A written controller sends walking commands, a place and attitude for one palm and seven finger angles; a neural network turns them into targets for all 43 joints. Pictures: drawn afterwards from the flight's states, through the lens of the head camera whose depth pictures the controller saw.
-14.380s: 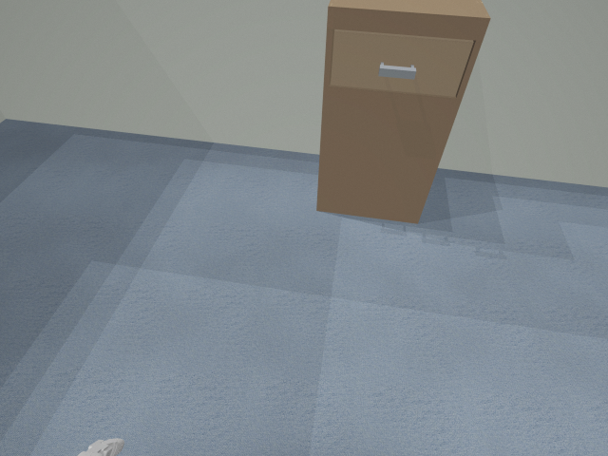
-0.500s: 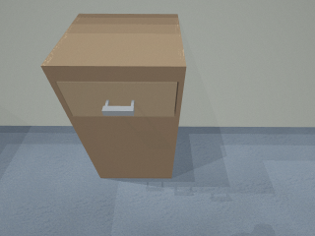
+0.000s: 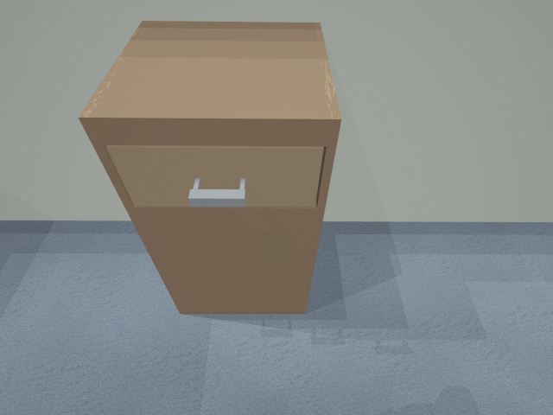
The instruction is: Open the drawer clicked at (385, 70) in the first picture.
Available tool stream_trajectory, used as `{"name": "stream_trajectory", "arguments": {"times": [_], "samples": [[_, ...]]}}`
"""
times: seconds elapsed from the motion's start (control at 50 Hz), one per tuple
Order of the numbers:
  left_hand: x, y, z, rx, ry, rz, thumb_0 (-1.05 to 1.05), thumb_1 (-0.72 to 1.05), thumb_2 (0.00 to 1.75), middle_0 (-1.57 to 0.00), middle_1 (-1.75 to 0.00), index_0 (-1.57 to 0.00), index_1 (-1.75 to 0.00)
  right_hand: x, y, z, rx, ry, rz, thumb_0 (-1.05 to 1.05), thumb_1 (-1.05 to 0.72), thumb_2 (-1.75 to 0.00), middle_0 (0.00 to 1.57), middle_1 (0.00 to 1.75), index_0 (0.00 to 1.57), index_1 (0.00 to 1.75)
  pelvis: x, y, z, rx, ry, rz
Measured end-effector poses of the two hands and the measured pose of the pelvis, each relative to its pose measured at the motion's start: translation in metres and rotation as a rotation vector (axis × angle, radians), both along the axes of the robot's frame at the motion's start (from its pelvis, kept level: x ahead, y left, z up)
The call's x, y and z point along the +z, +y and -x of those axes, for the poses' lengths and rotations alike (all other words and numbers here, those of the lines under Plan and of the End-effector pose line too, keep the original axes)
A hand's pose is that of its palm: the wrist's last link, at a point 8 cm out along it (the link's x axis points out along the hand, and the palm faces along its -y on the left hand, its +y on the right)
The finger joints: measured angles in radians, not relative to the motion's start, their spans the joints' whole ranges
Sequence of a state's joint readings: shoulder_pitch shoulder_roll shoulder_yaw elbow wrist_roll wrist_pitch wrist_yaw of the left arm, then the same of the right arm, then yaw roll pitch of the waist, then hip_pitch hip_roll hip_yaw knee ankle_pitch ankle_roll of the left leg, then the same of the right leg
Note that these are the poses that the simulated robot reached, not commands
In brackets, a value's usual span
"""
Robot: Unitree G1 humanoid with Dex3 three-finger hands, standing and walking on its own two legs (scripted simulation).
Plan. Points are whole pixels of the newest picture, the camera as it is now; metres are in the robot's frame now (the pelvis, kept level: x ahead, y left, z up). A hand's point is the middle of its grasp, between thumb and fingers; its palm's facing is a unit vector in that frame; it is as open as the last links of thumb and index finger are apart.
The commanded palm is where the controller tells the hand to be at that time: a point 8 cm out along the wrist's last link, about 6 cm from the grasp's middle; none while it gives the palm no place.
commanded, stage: raise the hand with hooked fingers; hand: left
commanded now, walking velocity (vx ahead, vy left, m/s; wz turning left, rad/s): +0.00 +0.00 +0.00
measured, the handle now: (219, 190) +0.55 +0.16 -0.04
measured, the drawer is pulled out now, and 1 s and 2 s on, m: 0.00 0.00 0.00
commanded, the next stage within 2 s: move the hooked fingers above the handle in 1.86 s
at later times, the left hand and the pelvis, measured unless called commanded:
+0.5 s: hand out of the picture +0.11 +0.19 -0.08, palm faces -0.14 -0.12 -0.98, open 9.2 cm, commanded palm +0.15 +0.21 +0.00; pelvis -0.01 -0.07 -0.04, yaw +1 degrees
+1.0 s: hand (155, 320) +0.24 +0.19 +0.01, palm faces +0.07 -0.09 -0.99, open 12.2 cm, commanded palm +0.22 +0.20 +0.07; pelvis -0.01 -0.04 -0.02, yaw -3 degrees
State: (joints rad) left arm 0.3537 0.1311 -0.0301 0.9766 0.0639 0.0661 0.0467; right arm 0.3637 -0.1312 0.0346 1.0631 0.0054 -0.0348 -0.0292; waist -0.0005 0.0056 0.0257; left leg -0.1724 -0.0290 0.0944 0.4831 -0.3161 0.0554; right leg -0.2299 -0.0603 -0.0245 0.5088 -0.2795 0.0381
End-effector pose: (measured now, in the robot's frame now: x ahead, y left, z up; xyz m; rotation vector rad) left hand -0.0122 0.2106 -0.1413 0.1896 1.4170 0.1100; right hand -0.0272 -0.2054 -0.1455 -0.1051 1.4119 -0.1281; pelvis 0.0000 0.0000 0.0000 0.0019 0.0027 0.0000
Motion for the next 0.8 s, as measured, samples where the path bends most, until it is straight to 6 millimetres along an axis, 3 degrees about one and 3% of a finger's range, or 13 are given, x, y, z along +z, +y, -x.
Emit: {"name": "stream_trajectory", "arguments": {"times": [0.1, 0.18, 0.24, 0.28, 0.32, 0.4, 0.46, 0.52, 0.6, 0.7, 0.8], "samples": [[0.066, 0.027, -0.095, -0.184, -0.450, -0.289, 0.05, 0.92, 0.88, -0.20, -0.32, -0.21, -0.32, 0.013, -0.038, -0.053, -0.001, -0.317, 0.105, 0.03, -0.93, -0.90, 0.21, 0.30, 0.20, 0.30, -0.005, -0.010, -0.001, 0.008, 0.028, -0.035], [0.139, 0.015, -0.176, -0.466, -0.783, -0.564, 0.04, 0.85, 0.86, -0.21, -0.35, -0.21, -0.35, 0.023, -0.065, -0.121, 0.072, -0.554, 0.136, 0.03, -0.93, -0.90, 0.20, 0.30, 0.20, 0.30, -0.010, -0.014, 0.002, 0.011, 0.072, -0.017], [0.171, -0.001, -0.206, -0.656, -0.925, -0.780, 0.02, 0.78, 0.83, -0.21, -0.39, -0.21, -0.39, 0.041, -0.079, -0.171, 0.095, -0.678, 0.135, 0.02, -0.92, -0.90, 0.20, 0.29, 0.20, 0.30, -0.014, -0.023, 0.004, -0.018, 0.111, -0.024], [0.170, -0.012, -0.206, -0.756, -0.937, -0.850, 0.02, 0.74, 0.82, -0.20, -0.41, -0.21, -0.41, 0.055, -0.085, -0.199, 0.114, -0.723, 0.121, 0.02, -0.92, -0.90, 0.20, 0.29, 0.20, 0.30, -0.017, -0.031, 0.006, -0.039, 0.132, -0.034], [0.157, -0.021, -0.192, -0.841, -0.909, -0.867, 0.01, 0.69, 0.80, -0.21, -0.44, -0.21, -0.44, 0.066, -0.087, -0.224, 0.159, -0.748, 0.110, 0.02, -0.92, -0.90, 0.20, 0.29, 0.20, 0.30, -0.019, -0.039, 0.007, -0.047, 0.149, -0.042], [0.124, -0.029, -0.143, -0.949, -0.782, -0.872, 0.00, 0.59, 0.76, -0.22, -0.50, -0.23, -0.50, 0.074, -0.085, -0.263, 0.291, -0.753, 0.108, 0.01, -0.91, -0.90, 0.20, 0.29, 0.20, 0.30, -0.026, -0.054, 0.008, -0.031, 0.180, -0.046], [0.115, -0.021, -0.115, -0.972, -0.723, -0.934, 0.00, 0.51, 0.73, -0.24, -0.55, -0.24, -0.55, 0.066, -0.078, -0.284, 0.371, -0.738, 0.110, 0.01, -0.91, -0.90, 0.20, 0.29, 0.20, 0.30, -0.034, -0.062, 0.008, -0.004, 0.203, -0.042], [0.126, -0.012, -0.117, -0.943, -0.777, -1.041, 0.00, 0.43, 0.70, -0.25, -0.59, -0.26, -0.59, 0.047, -0.067, -0.294, 0.401, -0.730, 0.087, 0.01, -0.91, -0.90, 0.20, 0.29, 0.20, 0.30, -0.045, -0.067, 0.010, 0.024, 0.220, -0.033], [0.157, -0.009, -0.155, -0.916, -0.954, -1.192, 0.00, 0.33, 0.66, -0.27, -0.65, -0.27, -0.65, 0.019, -0.048, -0.288, 0.389, -0.718, 0.015, 0.01, -0.91, -0.90, 0.20, 0.29, 0.20, 0.30, -0.058, -0.070, 0.013, 0.041, 0.232, -0.025], [0.184, -0.013, -0.207, -0.878, -0.976, -1.261, 0.00, 0.22, 0.61, -0.27, -0.73, -0.27, -0.73, -0.003, -0.039, -0.247, 0.271, -0.617, -0.077, 0.01, -0.91, -0.90, 0.20, 0.29, 0.20, 0.30, -0.053, -0.067, 0.014, 0.020, 0.216, -0.033], [0.187, -0.016, -0.224, -0.907, -0.839, -1.116, 0.00, 0.11, 0.56, -0.27, -0.80, -0.28, -0.80, -0.001, -0.056, -0.195, 0.146, -0.503, -0.052, 0.01, -0.91, -0.90, 0.21, 0.30, 0.20, 0.30, -0.033, -0.060, 0.009, -0.052, 0.177, -0.054]]}}
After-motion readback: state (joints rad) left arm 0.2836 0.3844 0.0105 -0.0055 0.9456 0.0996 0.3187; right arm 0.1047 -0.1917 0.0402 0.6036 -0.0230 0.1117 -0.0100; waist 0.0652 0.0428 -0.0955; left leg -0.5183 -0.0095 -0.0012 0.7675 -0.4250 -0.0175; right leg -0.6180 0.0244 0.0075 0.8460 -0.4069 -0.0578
